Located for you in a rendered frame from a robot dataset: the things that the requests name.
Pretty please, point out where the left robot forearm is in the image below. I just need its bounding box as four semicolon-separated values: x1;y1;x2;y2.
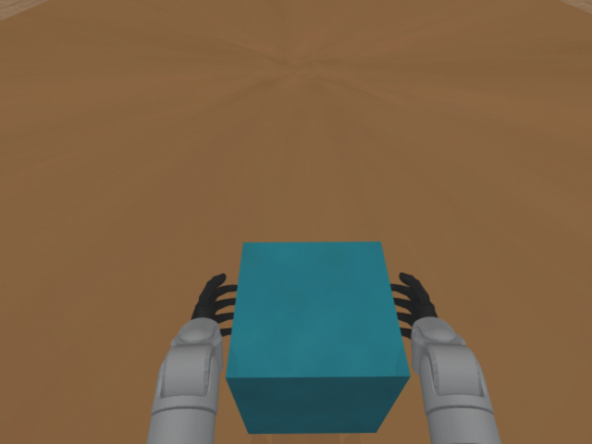
147;317;223;444

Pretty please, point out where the carton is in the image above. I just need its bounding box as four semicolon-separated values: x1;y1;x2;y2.
226;241;411;434

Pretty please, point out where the right robot forearm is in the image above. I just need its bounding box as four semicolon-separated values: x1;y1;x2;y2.
411;316;501;444

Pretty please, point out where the robot left hand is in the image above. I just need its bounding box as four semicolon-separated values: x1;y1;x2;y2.
191;274;238;337

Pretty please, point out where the robot right hand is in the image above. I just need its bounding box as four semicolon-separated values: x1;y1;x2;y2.
390;273;438;339

